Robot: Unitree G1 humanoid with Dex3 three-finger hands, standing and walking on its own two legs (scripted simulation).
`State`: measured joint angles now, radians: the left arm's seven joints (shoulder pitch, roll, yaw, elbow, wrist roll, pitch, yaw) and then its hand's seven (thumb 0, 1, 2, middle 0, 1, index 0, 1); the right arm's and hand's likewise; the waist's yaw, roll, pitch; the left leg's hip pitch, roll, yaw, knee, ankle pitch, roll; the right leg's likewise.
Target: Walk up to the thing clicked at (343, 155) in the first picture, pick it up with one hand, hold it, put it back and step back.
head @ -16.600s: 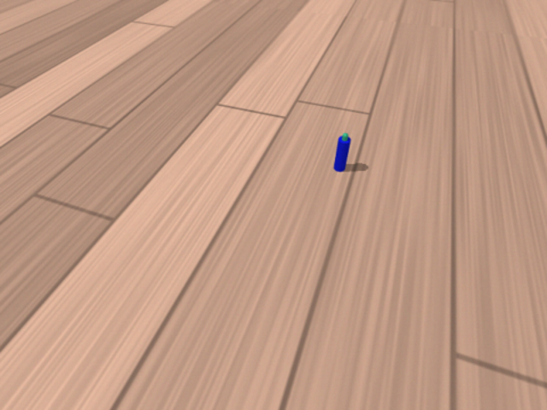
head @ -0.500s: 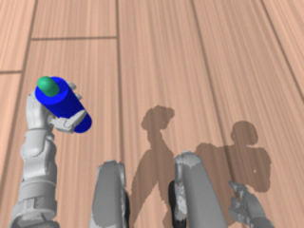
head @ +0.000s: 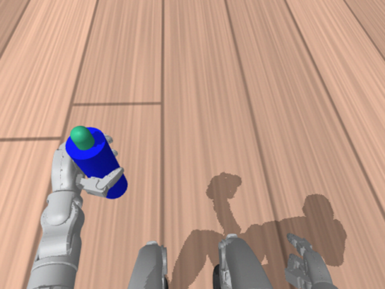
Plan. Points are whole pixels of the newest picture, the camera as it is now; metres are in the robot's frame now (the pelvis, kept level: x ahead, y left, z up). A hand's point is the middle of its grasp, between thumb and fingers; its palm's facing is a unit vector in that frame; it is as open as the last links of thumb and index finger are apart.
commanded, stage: lift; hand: left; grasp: from the side
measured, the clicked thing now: (99, 164) +0.37 +0.19 +0.02
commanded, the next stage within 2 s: hold in 0.96 s
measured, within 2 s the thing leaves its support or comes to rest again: neither
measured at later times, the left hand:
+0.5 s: hand (92, 150) +0.36 +0.18 +0.10, palm faces +0.05 -1.00 -0.05, open 9.0 cm
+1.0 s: hand (93, 138) +0.36 +0.17 +0.13, palm faces +0.05 -1.00 -0.02, open 9.0 cm
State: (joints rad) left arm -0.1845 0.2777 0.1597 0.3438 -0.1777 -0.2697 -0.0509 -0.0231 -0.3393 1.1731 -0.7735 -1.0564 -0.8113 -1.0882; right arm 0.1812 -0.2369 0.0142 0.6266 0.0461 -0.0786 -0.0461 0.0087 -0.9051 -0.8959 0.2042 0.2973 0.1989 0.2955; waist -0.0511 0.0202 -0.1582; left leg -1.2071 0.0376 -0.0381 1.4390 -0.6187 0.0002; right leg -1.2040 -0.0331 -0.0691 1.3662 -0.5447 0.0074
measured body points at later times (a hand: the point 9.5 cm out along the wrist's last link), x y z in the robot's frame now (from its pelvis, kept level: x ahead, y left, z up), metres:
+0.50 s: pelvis +0.02 +0.00 +0.07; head +0.10 +0.02 +0.51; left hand +0.35 +0.23 +0.10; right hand +0.15 -0.24 -0.04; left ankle +0.03 +0.12 -0.59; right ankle +0.05 -0.13 -0.59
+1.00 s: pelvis +0.03 -0.01 +0.09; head +0.10 +0.00 +0.54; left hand +0.35 +0.22 +0.13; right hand +0.15 -0.26 -0.02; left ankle +0.03 +0.12 -0.59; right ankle +0.05 -0.13 -0.59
